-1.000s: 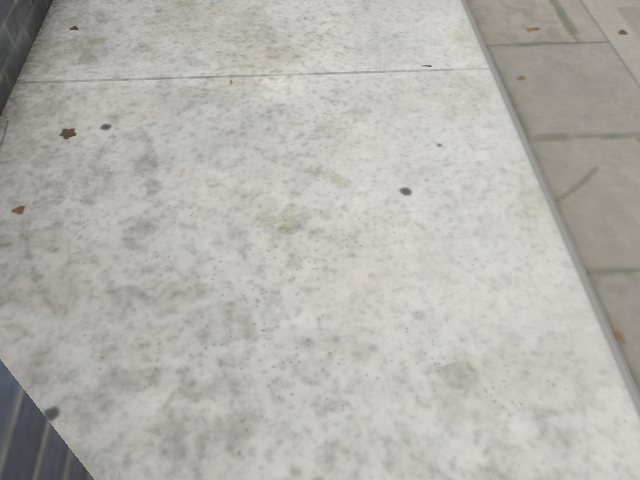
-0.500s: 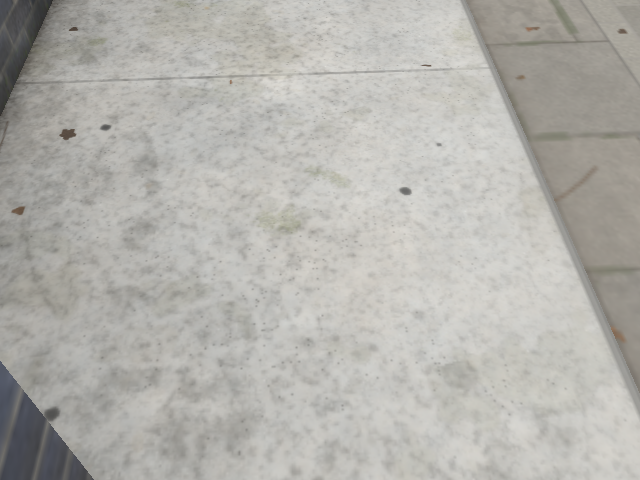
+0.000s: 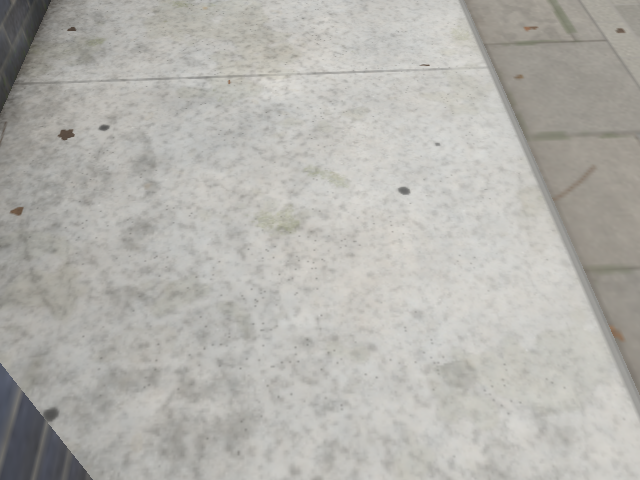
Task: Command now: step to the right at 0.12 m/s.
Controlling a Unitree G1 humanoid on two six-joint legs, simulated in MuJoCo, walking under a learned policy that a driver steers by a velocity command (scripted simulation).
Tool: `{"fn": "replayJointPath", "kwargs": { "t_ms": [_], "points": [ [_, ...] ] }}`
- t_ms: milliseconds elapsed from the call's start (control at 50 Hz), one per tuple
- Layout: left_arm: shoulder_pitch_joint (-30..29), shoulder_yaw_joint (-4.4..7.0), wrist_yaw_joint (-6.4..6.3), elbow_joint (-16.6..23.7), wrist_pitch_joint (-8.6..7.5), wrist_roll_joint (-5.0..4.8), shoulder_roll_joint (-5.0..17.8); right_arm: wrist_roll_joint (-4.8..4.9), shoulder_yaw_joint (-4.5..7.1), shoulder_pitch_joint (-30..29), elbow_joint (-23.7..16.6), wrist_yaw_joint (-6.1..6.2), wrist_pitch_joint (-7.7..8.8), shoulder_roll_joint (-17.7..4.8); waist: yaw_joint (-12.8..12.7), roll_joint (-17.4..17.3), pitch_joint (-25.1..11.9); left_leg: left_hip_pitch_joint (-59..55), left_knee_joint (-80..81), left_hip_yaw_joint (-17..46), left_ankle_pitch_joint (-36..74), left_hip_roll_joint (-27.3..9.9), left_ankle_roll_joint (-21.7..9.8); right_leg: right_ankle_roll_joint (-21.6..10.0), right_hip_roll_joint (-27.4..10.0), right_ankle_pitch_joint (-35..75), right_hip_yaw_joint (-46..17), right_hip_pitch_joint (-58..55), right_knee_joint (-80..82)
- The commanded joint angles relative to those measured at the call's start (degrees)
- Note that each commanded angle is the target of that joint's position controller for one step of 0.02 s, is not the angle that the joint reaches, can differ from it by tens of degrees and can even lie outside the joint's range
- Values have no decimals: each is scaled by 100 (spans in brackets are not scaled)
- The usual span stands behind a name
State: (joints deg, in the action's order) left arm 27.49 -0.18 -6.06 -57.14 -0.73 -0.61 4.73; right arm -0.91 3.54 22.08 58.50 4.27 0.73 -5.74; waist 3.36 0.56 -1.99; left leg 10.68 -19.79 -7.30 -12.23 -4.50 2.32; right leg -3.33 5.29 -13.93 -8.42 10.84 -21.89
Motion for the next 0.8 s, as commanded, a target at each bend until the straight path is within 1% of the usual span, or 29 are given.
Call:
{"fn": "replayJointPath", "kwargs": {
  "t_ms": [20, 60, 80, 100, 140, 160, 200, 240, 280, 320, 360, 400, 420, 480, 500, 520, 560, 580, 620, 680, 700, 720, 760, 780, 800],
  "points": [
    [780, 73, -18, 20, -9, 6, 351, -13, 73, 626, -40, 12, 28, -381, -20, 19, 446, 221, 360, 302, 164, -491, -432, -461, -902, 2131, -593, -37, 133],
    [773, 51, -9, 6, -14, -1, 303, 2, 72, 559, -70, 14, 22, -382, 9, 26, 423, 172, 348, 311, 182, -487, -422, -438, -921, 2259, -600, 5, 155],
    [782, 72, -17, 19, -8, 7, 344, -11, 74, 623, -40, 11, 28, -381, -22, 20, 452, 221, 361, 298, 162, -493, -431, -462, -902, 2120, -593, -29, 135],
    [767, 53, -11, 6, -12, 1, 305, -2, 72, 557, -64, 12, 23, -379, 9, 12, 436, 188, 351, 309, 185, -488, -423, -447, -918, 2226, -597, 14, 154],
    [769, 52, -9, 6, -17, -2, 306, 1, 72, 569, -63, 15, 21, -379, 13, 32, 421, 171, 348, 309, 187, -489, -421, -437, -920, 2271, -595, 1, 152],
    [777, 74, -16, 21, -10, 6, 349, -14, 74, 630, -35, 12, 27, -379, -20, 18, 448, 215, 363, 295, 166, -495, -431, -462, -902, 2120, -589, -31, 133],
    [770, 52, -8, 7, -16, -1, 301, 1, 73, 562, -65, 14, 22, -381, 9, 25, 424, 166, 350, 304, 183, -491, -421, -438, -922, 2249, -596, 11, 155],
    [775, 75, -16, 21, -10, 6, 348, -14, 75, 630, -33, 12, 27, -378, -21, 17, 450, 213, 365, 290, 165, -497, -430, -462, -902, 2111, -587, -27, 134],
    [770, 52, -7, 7, -16, -1, 300, 0, 74, 563, -62, 14, 21, -380, 8, 24, 426, 164, 352, 299, 182, -493, -420, -438, -922, 2242, -594, 14, 156],
    [775, 75, -15, 21, -11, 6, 346, -14, 76, 631, -30, 12, 27, -378, -21, 17, 451, 211, 366, 286, 164, -499, -429, -462, -903, 2105, -585, -24, 134],
    [769, 53, -7, 7, -17, -1, 298, 0, 75, 564, -60, 14, 21, -379, 8, 25, 426, 162, 353, 295, 181, -495, -419, -438, -922, 2237, -593, 17, 157],
    [775, 75, -15, 21, -12, 6, 344, -14, 77, 632, -28, 11, 26, -377, -21, 18, 451, 209, 367, 282, 163, -501, -428, -461, -903, 2101, -584, -21, 135],
    [763, 55, -8, 6, -15, 2, 300, -3, 74, 563, -52, 12, 23, -376, 8, 13, 439, 176, 356, 293, 185, -497, -420, -446, -919, 2208, -589, 26, 156],
    [763, 55, -7, 7, -21, -2, 306, -1, 74, 576, -51, 14, 19, -376, 13, 29, 421, 160, 354, 291, 185, -498, -417, -437, -921, 2249, -586, 8, 153],
    [775, 75, -14, 19, -13, 7, 343, -15, 77, 634, -23, 11, 26, -376, -21, 19, 452, 206, 368, 278, 162, -504, -427, -460, -903, 2098, -582, -18, 137],
    [764, 55, -8, 5, -15, 2, 300, -3, 76, 564, -49, 11, 22, -378, 8, 10, 440, 175, 357, 288, 182, -498, -418, -446, -919, 2200, -589, 28, 158],
    [767, 54, -6, 5, -20, -1, 298, 0, 75, 572, -50, 13, 19, -376, 11, 30, 428, 161, 355, 286, 180, -499, -415, -437, -921, 2238, -587, 17, 157],
    [775, 76, -14, 20, -13, 7, 340, -14, 78, 631, -22, 11, 25, -376, -23, 19, 455, 206, 369, 272, 159, -505, -425, -460, -904, 2089, -582, -16, 138],
    [770, 54, -5, 6, -19, 0, 292, 0, 77, 564, -52, 13, 20, -378, 6, 26, 430, 157, 355, 281, 175, -500, -415, -436, -923, 2223, -590, 25, 160],
    [763, 55, -6, 5, -23, -1, 301, -2, 75, 578, -43, 14, 18, -374, 13, 31, 424, 157, 356, 283, 181, -502, -414, -436, -921, 2241, -583, 14, 156],
    [776, 77, -14, 19, -14, 7, 340, -15, 79, 635, -17, 10, 25, -378, -22, 17, 455, 203, 371, 268, 157, -507, -424, -460, -904, 2085, -580, -14, 139],
    [764, 56, -8, 5, -16, 3, 295, -3, 77, 563, -43, 10, 21, -377, 7, 9, 445, 172, 360, 278, 177, -502, -415, -445, -920, 2185, -586, 34, 160],
    [768, 55, -5, 5, -21, -1, 292, 0, 77, 571, -44, 13, 18, -375, 10, 31, 432, 159, 357, 276, 175, -503, -412, -436, -922, 2226, -584, 23, 159],
    [776, 77, -13, 19, -14, 7, 335, -15, 79, 631, -17, 10, 24, -375, -24, 20, 458, 204, 372, 262, 154, -508, -422, -459, -904, 2077, -579, -10, 140],
    [765, 56, -6, 4, -18, 2, 290, -3, 77, 563, -41, 11, 21, -374, 6, 15, 445, 171, 360, 274, 176, -504, -414, -444, -920, 2186, -585, 37, 161]
  ]
}}
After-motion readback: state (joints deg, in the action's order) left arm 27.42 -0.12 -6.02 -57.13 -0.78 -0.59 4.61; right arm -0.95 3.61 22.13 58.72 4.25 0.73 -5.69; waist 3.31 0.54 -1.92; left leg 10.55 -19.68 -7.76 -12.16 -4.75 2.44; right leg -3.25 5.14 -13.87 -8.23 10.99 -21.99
